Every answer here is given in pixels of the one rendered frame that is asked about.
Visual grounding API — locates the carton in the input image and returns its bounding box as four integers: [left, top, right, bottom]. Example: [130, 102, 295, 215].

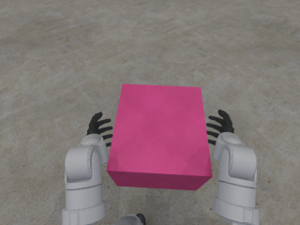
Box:
[106, 83, 213, 191]

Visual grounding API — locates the robot right hand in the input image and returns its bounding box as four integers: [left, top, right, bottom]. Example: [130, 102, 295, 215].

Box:
[206, 110, 234, 145]

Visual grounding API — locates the robot left hand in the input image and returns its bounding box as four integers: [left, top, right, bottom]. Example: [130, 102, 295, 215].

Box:
[86, 112, 113, 147]

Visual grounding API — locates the robot left forearm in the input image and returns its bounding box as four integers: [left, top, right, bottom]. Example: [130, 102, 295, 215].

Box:
[62, 133, 109, 225]

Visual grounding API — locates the left robot thigh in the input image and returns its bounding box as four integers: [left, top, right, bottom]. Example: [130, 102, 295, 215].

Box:
[113, 216, 143, 225]

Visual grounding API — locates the left robot foot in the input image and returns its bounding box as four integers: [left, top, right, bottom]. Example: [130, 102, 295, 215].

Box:
[136, 213, 146, 225]

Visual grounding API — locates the robot right forearm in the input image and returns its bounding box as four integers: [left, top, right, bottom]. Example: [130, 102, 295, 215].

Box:
[213, 132, 260, 225]

